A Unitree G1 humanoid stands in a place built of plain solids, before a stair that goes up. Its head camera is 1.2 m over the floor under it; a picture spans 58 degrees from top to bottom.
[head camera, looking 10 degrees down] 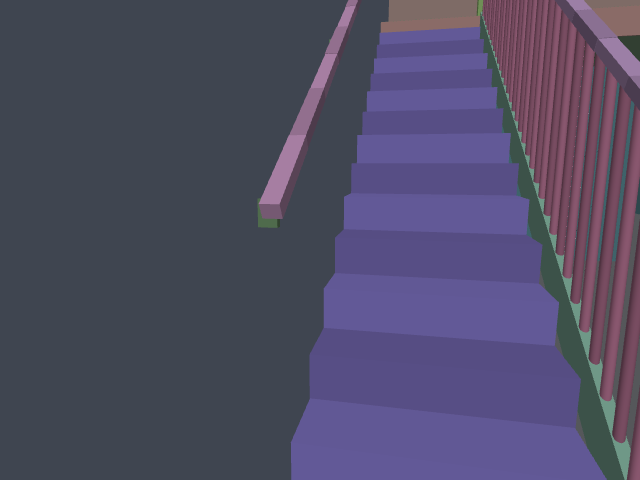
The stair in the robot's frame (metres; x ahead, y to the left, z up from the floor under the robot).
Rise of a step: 0.17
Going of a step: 0.26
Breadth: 0.90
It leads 12 degrees to the right of straight ahead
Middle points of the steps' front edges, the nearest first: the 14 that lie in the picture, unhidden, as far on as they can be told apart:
1.13 -0.35 0.34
1.39 -0.40 0.52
1.65 -0.46 0.69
1.91 -0.51 0.86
2.17 -0.56 1.03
2.43 -0.62 1.20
2.69 -0.67 1.38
2.95 -0.73 1.55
3.20 -0.78 1.72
3.46 -0.84 1.89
3.72 -0.89 2.06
3.98 -0.94 2.24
4.24 -1.00 2.41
4.50 -1.05 2.58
